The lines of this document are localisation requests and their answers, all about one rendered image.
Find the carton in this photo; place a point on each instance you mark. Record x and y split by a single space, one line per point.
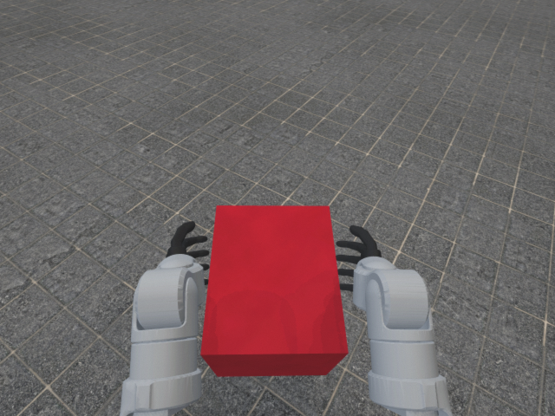
273 304

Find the robot right hand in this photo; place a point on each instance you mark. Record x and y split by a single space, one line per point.
367 248

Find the robot left forearm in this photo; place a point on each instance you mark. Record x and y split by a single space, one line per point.
164 377

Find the robot right forearm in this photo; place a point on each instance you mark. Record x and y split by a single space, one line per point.
404 378

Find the robot left hand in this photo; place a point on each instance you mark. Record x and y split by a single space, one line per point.
179 244

